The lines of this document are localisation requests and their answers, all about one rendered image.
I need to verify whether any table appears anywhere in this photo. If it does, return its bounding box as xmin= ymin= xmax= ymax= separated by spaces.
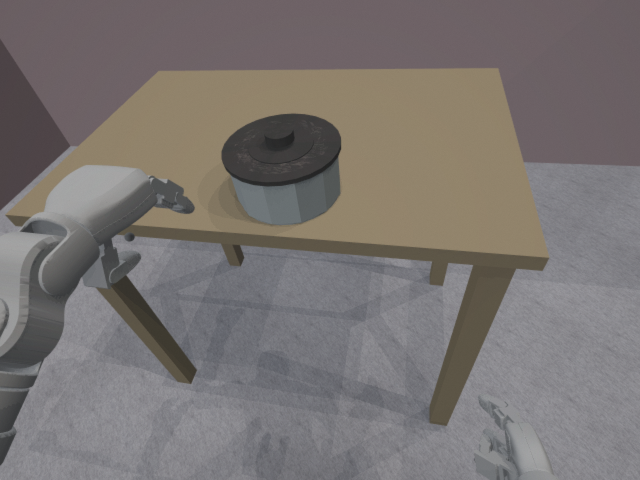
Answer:
xmin=5 ymin=68 xmax=549 ymax=426

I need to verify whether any right robot hand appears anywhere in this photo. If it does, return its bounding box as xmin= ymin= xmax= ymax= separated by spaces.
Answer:
xmin=474 ymin=394 xmax=554 ymax=480

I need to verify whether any left robot forearm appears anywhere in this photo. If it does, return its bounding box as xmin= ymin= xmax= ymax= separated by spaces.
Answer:
xmin=0 ymin=212 xmax=100 ymax=465

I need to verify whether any pot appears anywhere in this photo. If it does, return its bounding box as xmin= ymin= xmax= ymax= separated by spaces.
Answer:
xmin=231 ymin=158 xmax=341 ymax=225

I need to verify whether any knob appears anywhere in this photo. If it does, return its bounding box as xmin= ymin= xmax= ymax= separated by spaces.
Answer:
xmin=264 ymin=123 xmax=294 ymax=148

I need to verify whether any left robot hand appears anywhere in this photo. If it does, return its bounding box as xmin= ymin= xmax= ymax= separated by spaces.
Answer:
xmin=44 ymin=165 xmax=195 ymax=289

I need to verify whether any lid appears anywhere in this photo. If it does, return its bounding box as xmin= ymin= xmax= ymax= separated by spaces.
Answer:
xmin=222 ymin=114 xmax=341 ymax=187

